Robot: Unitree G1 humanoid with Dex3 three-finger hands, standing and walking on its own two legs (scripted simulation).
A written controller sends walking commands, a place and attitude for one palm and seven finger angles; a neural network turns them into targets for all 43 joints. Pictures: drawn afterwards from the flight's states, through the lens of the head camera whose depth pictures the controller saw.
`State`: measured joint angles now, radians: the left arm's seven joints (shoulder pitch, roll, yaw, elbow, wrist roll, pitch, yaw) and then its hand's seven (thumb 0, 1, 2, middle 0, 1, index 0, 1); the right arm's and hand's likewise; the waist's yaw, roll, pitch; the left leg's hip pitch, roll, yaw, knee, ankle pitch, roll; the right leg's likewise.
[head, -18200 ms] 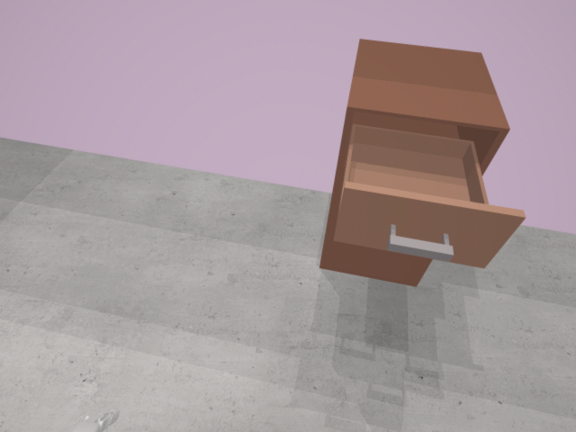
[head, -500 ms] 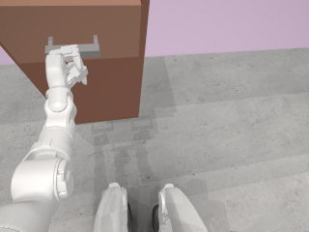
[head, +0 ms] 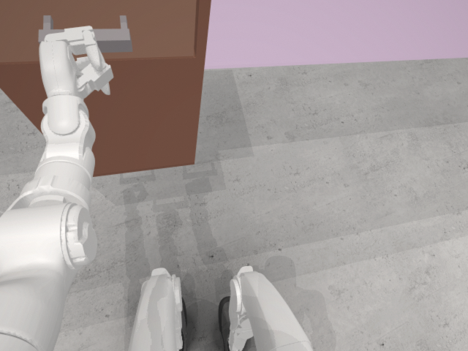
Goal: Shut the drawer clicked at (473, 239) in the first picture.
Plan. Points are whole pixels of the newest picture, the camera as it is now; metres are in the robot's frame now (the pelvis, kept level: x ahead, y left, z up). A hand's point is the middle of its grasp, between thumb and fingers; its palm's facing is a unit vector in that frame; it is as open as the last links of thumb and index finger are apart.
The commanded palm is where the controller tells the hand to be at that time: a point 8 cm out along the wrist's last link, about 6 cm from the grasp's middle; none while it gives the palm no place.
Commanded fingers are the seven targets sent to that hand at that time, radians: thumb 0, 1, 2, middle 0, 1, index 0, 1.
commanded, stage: pull the fist back off the drawer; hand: left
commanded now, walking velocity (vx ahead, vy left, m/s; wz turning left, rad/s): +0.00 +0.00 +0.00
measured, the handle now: (87, 31) +0.62 +0.19 +0.05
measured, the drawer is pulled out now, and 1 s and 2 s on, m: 0.00 0.00 0.00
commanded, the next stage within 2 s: draw the hand back to the body in 0.80 s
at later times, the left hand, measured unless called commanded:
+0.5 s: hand (102, 68) +0.55 +0.17 +0.05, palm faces +0.12 -0.99 -0.04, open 2.6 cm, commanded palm +0.53 +0.17 +0.05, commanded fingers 0.00 0.90 0.90 -1.40 -1.60 -1.40 -1.60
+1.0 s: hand (105, 73) +0.54 +0.16 +0.05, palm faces +0.15 -0.99 -0.02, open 3.3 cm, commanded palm +0.48 +0.19 +0.08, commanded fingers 0.00 0.90 0.90 -1.40 -1.60 -1.40 -1.60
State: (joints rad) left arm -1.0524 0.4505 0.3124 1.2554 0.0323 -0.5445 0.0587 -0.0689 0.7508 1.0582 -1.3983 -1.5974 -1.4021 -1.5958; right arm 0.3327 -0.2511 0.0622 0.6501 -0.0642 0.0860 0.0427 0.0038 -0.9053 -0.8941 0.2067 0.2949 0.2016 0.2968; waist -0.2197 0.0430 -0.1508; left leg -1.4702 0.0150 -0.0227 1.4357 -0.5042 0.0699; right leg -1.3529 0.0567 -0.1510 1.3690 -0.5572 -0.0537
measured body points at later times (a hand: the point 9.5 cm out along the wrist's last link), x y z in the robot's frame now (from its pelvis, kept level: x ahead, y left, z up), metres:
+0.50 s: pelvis -0.02 +0.00 -0.01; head +0.16 +0.05 +0.40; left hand +0.54 +0.22 +0.05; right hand -0.02 -0.26 -0.10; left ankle +0.07 +0.08 -0.58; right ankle +0.04 -0.10 -0.58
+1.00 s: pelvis +0.04 +0.01 +0.03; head +0.21 +0.03 +0.44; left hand +0.53 +0.21 +0.05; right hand +0.09 -0.25 -0.09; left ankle +0.07 +0.08 -0.58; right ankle +0.04 -0.10 -0.58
